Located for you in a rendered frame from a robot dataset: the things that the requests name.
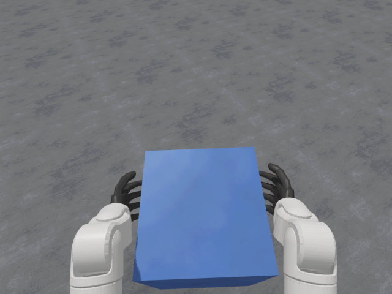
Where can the left robot forearm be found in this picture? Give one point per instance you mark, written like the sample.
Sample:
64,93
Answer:
97,257

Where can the robot right hand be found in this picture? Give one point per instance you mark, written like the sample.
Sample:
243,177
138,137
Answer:
281,188

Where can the carton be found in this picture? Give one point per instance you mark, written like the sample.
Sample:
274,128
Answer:
202,220

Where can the right robot forearm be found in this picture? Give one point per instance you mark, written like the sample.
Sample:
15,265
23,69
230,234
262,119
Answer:
310,260

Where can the robot left hand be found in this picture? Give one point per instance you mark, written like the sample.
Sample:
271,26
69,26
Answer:
121,193

